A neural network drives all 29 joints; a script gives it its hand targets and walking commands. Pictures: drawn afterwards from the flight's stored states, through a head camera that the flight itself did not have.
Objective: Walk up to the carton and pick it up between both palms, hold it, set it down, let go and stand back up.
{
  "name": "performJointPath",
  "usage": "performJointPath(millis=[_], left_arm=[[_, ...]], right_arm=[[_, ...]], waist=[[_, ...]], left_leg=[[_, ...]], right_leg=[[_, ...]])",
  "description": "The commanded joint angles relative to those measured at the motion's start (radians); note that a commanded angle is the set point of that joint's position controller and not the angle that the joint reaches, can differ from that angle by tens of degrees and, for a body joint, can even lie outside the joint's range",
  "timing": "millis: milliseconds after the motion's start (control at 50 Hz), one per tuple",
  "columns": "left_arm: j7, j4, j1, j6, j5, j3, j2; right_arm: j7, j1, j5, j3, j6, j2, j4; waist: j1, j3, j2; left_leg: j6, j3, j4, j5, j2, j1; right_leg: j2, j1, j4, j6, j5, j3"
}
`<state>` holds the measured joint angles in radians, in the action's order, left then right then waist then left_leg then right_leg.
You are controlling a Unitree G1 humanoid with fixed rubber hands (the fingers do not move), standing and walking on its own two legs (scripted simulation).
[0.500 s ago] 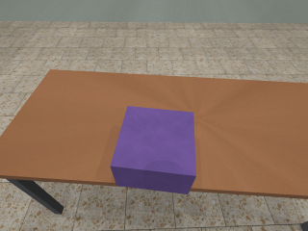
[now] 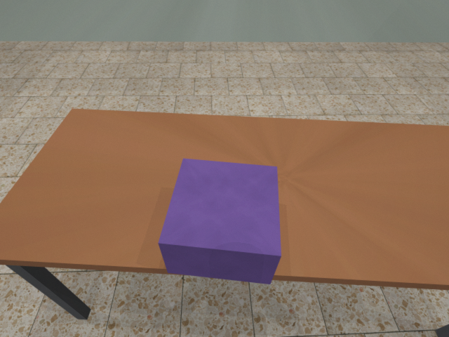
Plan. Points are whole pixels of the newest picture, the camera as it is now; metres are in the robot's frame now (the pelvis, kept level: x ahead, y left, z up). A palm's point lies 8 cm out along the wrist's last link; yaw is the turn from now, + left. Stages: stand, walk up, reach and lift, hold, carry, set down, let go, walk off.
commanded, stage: stand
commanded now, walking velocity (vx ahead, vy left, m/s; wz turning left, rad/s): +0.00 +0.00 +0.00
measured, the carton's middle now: (224, 217) +0.41 +0.00 -0.08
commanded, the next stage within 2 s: walk up in 0.10 s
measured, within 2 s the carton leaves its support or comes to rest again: neither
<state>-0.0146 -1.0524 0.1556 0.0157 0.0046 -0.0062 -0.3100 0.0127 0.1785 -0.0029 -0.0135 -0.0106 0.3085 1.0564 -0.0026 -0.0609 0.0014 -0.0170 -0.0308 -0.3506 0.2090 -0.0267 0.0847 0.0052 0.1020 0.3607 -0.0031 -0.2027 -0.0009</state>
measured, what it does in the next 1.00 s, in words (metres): stands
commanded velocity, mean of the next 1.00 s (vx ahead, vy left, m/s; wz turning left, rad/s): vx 0.00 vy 0.00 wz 0.00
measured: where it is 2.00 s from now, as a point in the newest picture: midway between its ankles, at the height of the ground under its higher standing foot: outside the picture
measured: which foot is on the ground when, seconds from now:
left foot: down 0.00-1.00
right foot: down 0.00-1.00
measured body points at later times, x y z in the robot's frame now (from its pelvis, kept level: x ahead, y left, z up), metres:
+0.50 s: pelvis +0.01 +0.01 -0.01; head +0.02 +0.01 +0.44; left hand +0.07 +0.29 -0.14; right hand +0.05 -0.29 -0.14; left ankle -0.01 +0.13 -0.75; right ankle +0.00 -0.12 -0.75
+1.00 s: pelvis +0.03 +0.01 -0.01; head +0.05 +0.01 +0.43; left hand +0.15 +0.30 -0.14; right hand +0.09 -0.29 -0.14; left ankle -0.01 +0.13 -0.75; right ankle +0.00 -0.12 -0.75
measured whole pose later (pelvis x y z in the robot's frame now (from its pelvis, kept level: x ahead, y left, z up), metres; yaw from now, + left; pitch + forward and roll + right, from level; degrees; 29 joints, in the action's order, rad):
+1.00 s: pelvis +0.03 +0.01 -0.01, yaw -5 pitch -3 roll +0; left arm -0.03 -0.91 0.18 -0.01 0.00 -0.01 -0.33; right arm 0.00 0.19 0.01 -0.05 0.00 0.34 0.90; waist -0.01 -0.10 0.00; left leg 0.00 -0.12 -0.52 0.37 -0.05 0.09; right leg 0.00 0.15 0.55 -0.02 -0.34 0.08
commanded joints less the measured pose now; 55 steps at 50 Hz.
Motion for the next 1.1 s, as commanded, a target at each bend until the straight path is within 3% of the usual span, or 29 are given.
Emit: performJointPath(millis=[0,40,140,160,180,220,260,280,340,360,400,460,520,540,560,640,680,760,780,820,840,860,880,900,940,960,980,1040,1080], left_arm=[[-0.013,0.044,0.003,0.020,0.002,-0.033,-0.187],[-0.006,0.058,-0.018,0.022,0.006,-0.045,-0.205],[-0.008,0.061,-0.030,0.023,0.004,-0.047,-0.212],[-0.008,0.056,-0.012,0.027,0.006,-0.038,-0.182],[-0.010,0.053,0.004,0.024,-0.004,-0.046,-0.219],[-0.009,0.044,0.011,0.024,0.001,-0.044,-0.212],[-0.013,0.042,0.018,0.021,0.008,-0.033,-0.184],[-0.006,0.068,0.033,0.023,-0.015,-0.054,-0.198],[-0.004,0.111,0.002,0.017,-0.020,-0.065,-0.224],[-0.006,0.126,0.004,0.017,-0.018,-0.066,-0.221],[-0.003,0.141,0.022,0.021,-0.017,-0.066,-0.215],[-0.004,0.157,0.009,0.021,-0.016,-0.062,-0.218],[-0.010,0.169,0.047,0.018,-0.009,-0.056,-0.183],[-0.014,0.172,0.067,0.019,-0.014,-0.061,-0.198],[-0.015,0.169,0.057,0.015,-0.017,-0.061,-0.199],[-0.017,0.181,0.068,0.013,-0.009,-0.066,-0.225],[-0.024,0.193,0.050,0.005,-0.012,-0.066,-0.219],[-0.022,0.206,0.019,0.003,-0.013,-0.061,-0.222],[-0.018,0.205,0.022,0.003,-0.004,-0.059,-0.215],[-0.023,0.206,0.032,-0.001,-0.014,-0.059,-0.234],[-0.025,0.208,0.035,-0.001,-0.015,-0.060,-0.220],[-0.026,0.211,0.031,0.000,-0.019,-0.061,-0.228],[-0.025,0.211,0.045,-0.003,-0.008,-0.062,-0.229],[-0.029,0.207,0.065,-0.003,-0.005,-0.054,-0.218],[-0.030,0.213,0.036,-0.002,-0.010,-0.059,-0.230],[-0.031,0.202,0.040,-0.001,-0.011,-0.066,-0.246],[-0.029,0.210,0.041,0.003,-0.009,-0.066,-0.254],[-0.033,0.204,0.038,0.003,-0.003,-0.060,-0.231],[-0.033,0.215,0.040,0.001,-0.007,-0.066,-0.247]], right_arm=[[0.010,-0.028,0.003,-0.038,-0.015,0.184,-0.067],[0.013,-0.007,0.000,-0.046,-0.032,0.229,-0.062],[0.012,-0.010,0.007,-0.037,-0.024,0.194,-0.055],[0.016,-0.037,0.007,-0.034,-0.020,0.196,-0.057],[0.017,0.027,0.000,-0.028,-0.024,0.175,-0.054],[0.013,-0.041,-0.001,-0.035,-0.027,0.209,-0.058],[0.012,-0.019,-0.005,-0.028,-0.025,0.196,-0.050],[0.010,0.014,0.012,-0.062,-0.029,0.209,-0.070],[0.004,0.036,0.017,-0.064,-0.025,0.200,-0.093],[0.004,0.021,0.018,-0.070,-0.025,0.206,-0.104],[0.001,0.037,0.023,-0.072,-0.030,0.206,-0.114],[0.004,0.055,0.022,-0.082,-0.037,0.229,-0.132],[0.004,0.041,0.020,-0.082,-0.028,0.236,-0.144],[0.006,0.051,0.009,-0.074,-0.027,0.225,-0.153],[0.004,0.044,0.015,-0.078,-0.030,0.224,-0.153],[0.004,0.061,0.009,-0.080,-0.026,0.220,-0.173],[0.005,0.026,0.008,-0.084,-0.018,0.220,-0.192],[0.005,0.038,0.004,-0.083,-0.012,0.245,-0.195],[0.002,0.045,0.015,-0.081,-0.014,0.240,-0.195],[0.003,0.023,0.014,-0.089,-0.009,0.252,-0.217],[0.003,0.028,0.009,-0.089,-0.013,0.241,-0.224],[0.000,0.023,0.008,-0.089,-0.013,0.246,-0.221],[0.000,0.011,0.018,-0.094,-0.009,0.267,-0.227],[-0.003,-0.007,0.013,-0.089,-0.010,0.246,-0.235],[-0.002,0.007,0.009,-0.089,-0.007,0.254,-0.235],[0.001,0.006,0.022,-0.092,-0.009,0.243,-0.230],[0.001,0.014,0.012,-0.093,-0.005,0.255,-0.229],[-0.002,0.021,0.012,-0.097,-0.007,0.253,-0.231],[0.000,0.022,0.007,-0.094,0.003,0.245,-0.232]], waist=[[0.001,0.016,0.000],[0.006,0.066,-0.026],[-0.015,0.018,0.013],[0.009,0.039,0.005],[-0.013,0.082,-0.008],[0.020,0.037,-0.012],[0.003,0.048,-0.019],[-0.008,0.058,0.002],[-0.028,-0.035,-0.026],[-0.019,-0.060,-0.069],[-0.021,-0.040,-0.038],[-0.031,0.039,0.009],[-0.008,0.022,0.055],[-0.006,0.042,0.009],[0.000,0.063,0.041],[-0.005,0.071,-0.009],[-0.005,0.061,0.020],[-0.018,-0.012,-0.041],[-0.019,0.039,0.017],[-0.020,0.022,0.020],[-0.005,0.056,-0.012],[-0.014,0.056,-0.021],[-0.001,0.049,0.051],[0.007,0.043,0.064],[-0.016,0.047,-0.005],[-0.008,0.023,-0.013],[-0.014,0.035,-0.052],[-0.023,0.105,-0.003],[-0.025,0.072,-0.029]], left_leg=[[0.035,0.075,0.063,-0.070,-0.106,0.024],[0.035,0.076,0.055,-0.101,-0.100,-0.002],[0.023,0.055,0.066,-0.119,-0.101,0.019],[0.028,0.075,0.062,-0.146,-0.114,0.005],[0.021,0.071,0.055,-0.168,-0.116,-0.026],[0.028,0.074,0.065,-0.135,-0.111,0.037],[0.024,0.071,0.049,-0.139,-0.113,-0.003],[0.048,0.016,0.010,0.068,-0.069,-0.002],[0.078,0.055,0.010,0.163,-0.073,0.053],[0.080,0.055,0.010,0.162,-0.074,0.067],[0.074,0.053,-0.007,0.097,-0.074,0.051],[0.081,0.061,-0.010,-0.086,-0.108,-0.006],[0.099,0.084,-0.009,-0.173,-0.137,0.001],[0.099,0.064,-0.018,-0.188,-0.132,0.016],[0.098,0.057,-0.018,-0.184,-0.127,0.010],[0.081,0.025,-0.075,-0.265,-0.105,0.005],[0.083,0.014,-0.075,-0.245,-0.107,-0.012],[0.079,0.001,-0.085,-0.132,-0.102,0.027],[0.073,0.012,-0.064,-0.118,-0.112,-0.005],[0.083,-0.004,-0.066,-0.168,-0.132,-0.027],[0.107,0.038,-0.067,-0.217,-0.147,-0.011],[0.093,-0.009,-0.069,-0.215,-0.130,-0.018],[0.099,0.000,-0.073,-0.183,-0.144,0.002],[0.099,-0.004,-0.072,-0.140,-0.141,0.009],[0.080,-0.026,-0.102,-0.227,-0.131,-0.001],[0.062,-0.037,-0.116,-0.261,-0.108,-0.026],[0.076,-0.038,-0.137,-0.234,-0.111,-0.031],[0.084,-0.036,-0.136,-0.297,-0.125,-0.107],[0.092,-0.041,-0.155,-0.291,-0.135,-0.061]], right_leg=[[0.117,0.029,-0.100,0.028,0.052,0.084],[0.112,0.010,-0.084,0.023,0.096,0.076],[0.112,0.025,-0.088,0.018,0.113,0.082],[0.120,0.013,-0.081,0.023,0.137,0.081],[0.112,0.002,-0.067,0.027,0.160,0.075],[0.121,-0.014,-0.079,0.023,0.173,0.082],[0.113,0.013,-0.087,0.015,0.153,0.069],[0.113,0.026,-0.082,0.053,-0.017,0.120],[0.111,0.141,-0.074,0.080,-0.177,0.133],[0.106,0.152,-0.073,0.083,-0.169,0.124],[0.107,0.138,-0.069,0.078,-0.124,0.138],[0.088,0.079,0.030,0.068,0.153,0.098],[0.078,0.075,0.075,0.065,0.164,0.076],[0.087,0.025,0.076,0.064,0.208,0.079],[0.087,0.014,0.088,0.063,0.238,0.085],[0.104,0.006,0.114,0.070,0.342,0.098],[0.087,0.023,0.129,0.069,0.324,0.086],[0.089,0.070,0.109,0.072,0.283,0.119],[0.097,0.056,0.100,0.080,0.241,0.120],[0.070,0.094,0.143,0.070,0.252,0.081],[0.061,0.047,0.168,0.062,0.265,0.072],[0.065,0.050,0.159,0.060,0.266,0.072],[0.061,0.048,0.177,0.055,0.251,0.077],[0.074,0.044,0.151,0.061,0.294,0.104],[0.087,0.032,0.140,0.069,0.352,0.107],[0.107,0.066,0.140,0.088,0.429,0.156],[0.102,0.063,0.141,0.099,0.431,0.159],[0.079,0.074,0.178,0.080,0.450,0.110],[0.083,0.078,0.170,0.075,0.420,0.132]])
